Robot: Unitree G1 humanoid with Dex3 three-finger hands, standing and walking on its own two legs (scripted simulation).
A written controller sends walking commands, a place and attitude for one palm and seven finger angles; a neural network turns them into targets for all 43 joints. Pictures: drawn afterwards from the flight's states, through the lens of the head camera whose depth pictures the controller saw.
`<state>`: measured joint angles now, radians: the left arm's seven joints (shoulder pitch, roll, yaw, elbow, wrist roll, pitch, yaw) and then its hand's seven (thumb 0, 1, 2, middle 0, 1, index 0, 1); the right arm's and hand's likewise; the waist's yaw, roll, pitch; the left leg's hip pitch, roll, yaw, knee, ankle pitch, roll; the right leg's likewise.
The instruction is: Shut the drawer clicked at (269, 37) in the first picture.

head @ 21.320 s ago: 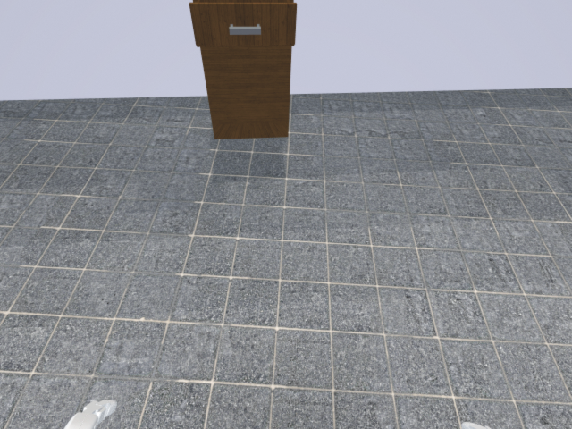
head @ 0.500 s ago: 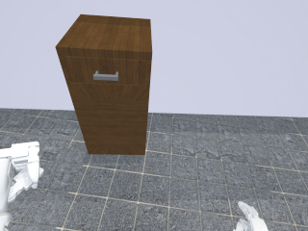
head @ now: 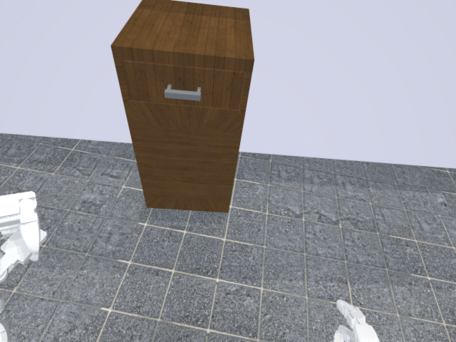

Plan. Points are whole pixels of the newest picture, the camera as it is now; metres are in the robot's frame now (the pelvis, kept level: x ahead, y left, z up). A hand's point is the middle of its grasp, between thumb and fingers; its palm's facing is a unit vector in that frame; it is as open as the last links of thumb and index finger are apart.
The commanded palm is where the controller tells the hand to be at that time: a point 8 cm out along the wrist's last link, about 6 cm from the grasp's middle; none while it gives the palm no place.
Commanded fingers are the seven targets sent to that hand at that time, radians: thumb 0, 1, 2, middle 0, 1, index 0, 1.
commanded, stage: stop stepping back and stand still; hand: left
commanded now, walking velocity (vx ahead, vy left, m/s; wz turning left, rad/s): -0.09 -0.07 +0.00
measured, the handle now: (183, 91) +0.83 +0.19 -0.03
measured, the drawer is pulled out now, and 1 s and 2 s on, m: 0.00 0.00 0.00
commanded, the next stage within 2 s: let the arm hang, fingers relaxed in 0.14 s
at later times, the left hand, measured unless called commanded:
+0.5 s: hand out of the picture +0.12 +0.18 -0.15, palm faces +0.05 -0.98 -0.21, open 3.1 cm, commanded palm none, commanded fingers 0.00 0.90 0.90 -0.84 -0.99 -0.84 -0.99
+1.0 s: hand out of the picture +0.01 +0.18 -0.15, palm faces +0.03 -0.98 -0.20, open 6.9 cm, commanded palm none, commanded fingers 0.00 0.90 0.90 -0.20 -0.30 -0.20 -0.30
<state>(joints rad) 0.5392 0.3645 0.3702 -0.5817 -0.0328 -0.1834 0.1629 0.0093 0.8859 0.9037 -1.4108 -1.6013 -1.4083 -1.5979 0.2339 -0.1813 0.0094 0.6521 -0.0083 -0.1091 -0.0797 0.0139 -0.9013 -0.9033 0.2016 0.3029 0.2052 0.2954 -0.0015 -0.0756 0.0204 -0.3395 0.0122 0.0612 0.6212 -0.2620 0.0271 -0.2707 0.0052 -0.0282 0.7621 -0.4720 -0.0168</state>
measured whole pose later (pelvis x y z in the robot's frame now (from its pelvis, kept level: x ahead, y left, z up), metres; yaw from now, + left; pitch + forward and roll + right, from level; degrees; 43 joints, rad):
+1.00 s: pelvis +0.02 +0.00 +0.02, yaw +1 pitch -2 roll +0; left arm 0.28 0.16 -0.01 1.12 0.01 0.01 0.02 0.00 0.91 0.90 -0.29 -0.41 -0.28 -0.40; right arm 0.29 -0.14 0.00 1.10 -0.01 0.01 -0.02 0.01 -0.92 -0.90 0.20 0.30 0.20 0.29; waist 0.00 0.02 0.05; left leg -0.18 0.00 0.05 0.42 -0.21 0.02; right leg -0.19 -0.02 -0.07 0.41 -0.19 -0.01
